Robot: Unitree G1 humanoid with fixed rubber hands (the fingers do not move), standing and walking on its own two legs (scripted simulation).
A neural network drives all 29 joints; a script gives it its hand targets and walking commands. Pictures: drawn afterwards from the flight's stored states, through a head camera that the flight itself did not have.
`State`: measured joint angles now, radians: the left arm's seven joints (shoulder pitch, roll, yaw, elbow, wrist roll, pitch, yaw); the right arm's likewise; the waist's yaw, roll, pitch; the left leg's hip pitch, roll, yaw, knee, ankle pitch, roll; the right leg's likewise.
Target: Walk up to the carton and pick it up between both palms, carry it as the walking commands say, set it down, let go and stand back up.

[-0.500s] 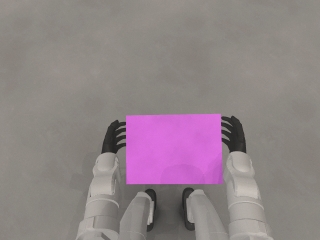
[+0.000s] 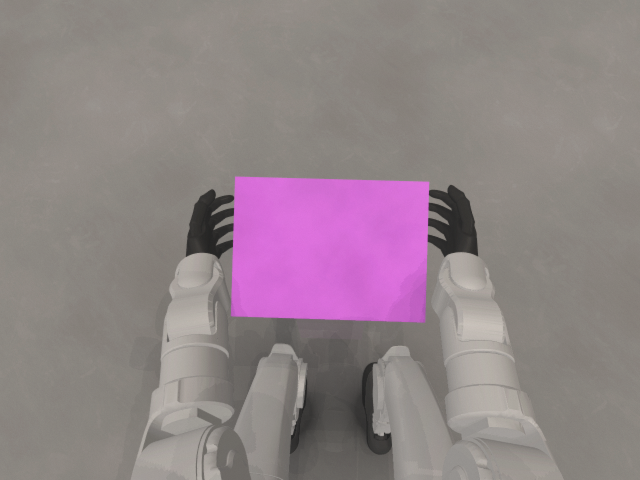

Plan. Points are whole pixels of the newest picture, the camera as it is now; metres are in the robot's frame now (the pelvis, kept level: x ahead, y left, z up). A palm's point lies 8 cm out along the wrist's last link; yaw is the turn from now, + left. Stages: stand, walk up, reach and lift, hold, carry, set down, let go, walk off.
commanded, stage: set down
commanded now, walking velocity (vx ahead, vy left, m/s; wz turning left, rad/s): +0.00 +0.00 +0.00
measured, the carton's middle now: (329, 248) +0.40 +0.03 -0.16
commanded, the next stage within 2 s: none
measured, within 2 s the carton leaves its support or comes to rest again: neither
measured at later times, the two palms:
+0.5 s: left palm (219, 256) +0.39 +0.19 -0.16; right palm (430, 258) +0.40 -0.12 -0.17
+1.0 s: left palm (233, 258) +0.41 +0.20 -0.26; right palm (413, 259) +0.42 -0.11 -0.27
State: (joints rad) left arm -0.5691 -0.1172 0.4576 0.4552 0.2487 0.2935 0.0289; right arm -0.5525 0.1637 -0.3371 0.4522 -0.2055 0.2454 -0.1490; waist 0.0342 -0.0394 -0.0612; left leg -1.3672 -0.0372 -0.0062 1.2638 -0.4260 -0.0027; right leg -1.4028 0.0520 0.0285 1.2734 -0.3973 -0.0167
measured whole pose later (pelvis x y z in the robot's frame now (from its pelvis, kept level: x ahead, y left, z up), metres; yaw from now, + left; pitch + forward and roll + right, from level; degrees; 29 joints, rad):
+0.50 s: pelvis -0.01 +0.00 -0.08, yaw +1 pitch +39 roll +2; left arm -0.65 -0.11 0.45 0.46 0.25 0.28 0.05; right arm -0.62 0.15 -0.34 0.47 -0.15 0.21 -0.20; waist 0.03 -0.04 -0.13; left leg -1.73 -0.05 -0.01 1.56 -0.50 -0.01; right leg -1.76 0.05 0.02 1.56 -0.47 -0.02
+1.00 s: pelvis -0.03 +0.00 -0.15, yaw +1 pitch +42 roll +2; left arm -0.85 -0.02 0.45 0.49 0.23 0.27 0.06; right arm -0.83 0.10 -0.34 0.49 -0.11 0.23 -0.25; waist 0.03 -0.04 -0.01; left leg -2.00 -0.05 -0.01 1.78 -0.51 -0.03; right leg -2.03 0.06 0.01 1.78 -0.47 -0.02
